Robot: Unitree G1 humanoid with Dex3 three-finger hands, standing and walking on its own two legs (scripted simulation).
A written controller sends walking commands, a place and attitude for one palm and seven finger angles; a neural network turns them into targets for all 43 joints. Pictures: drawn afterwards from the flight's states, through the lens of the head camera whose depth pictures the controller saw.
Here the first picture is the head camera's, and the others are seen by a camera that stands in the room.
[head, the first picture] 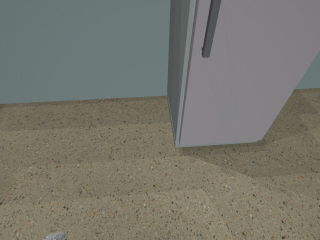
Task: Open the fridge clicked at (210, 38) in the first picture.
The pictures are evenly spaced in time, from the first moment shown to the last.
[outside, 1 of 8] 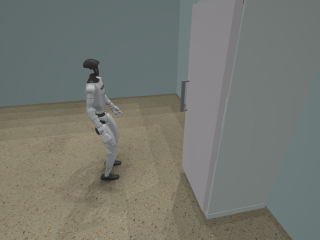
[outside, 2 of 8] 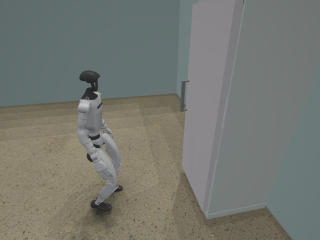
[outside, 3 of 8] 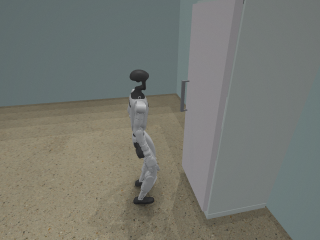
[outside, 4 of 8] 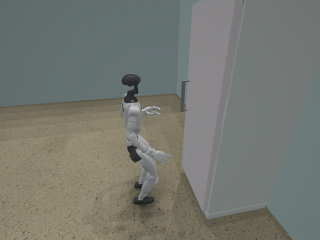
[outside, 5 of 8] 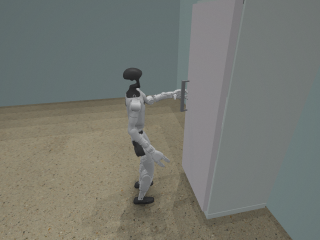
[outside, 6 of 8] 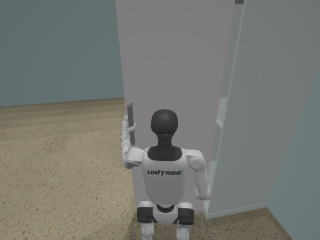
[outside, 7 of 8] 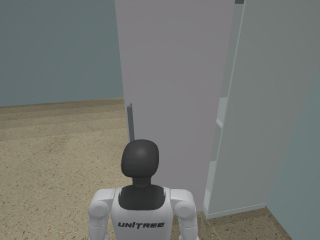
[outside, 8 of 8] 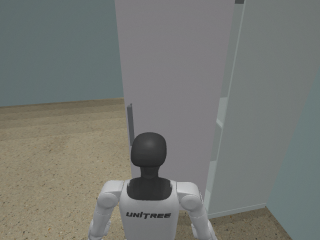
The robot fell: no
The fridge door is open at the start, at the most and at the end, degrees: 0 77 73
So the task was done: yes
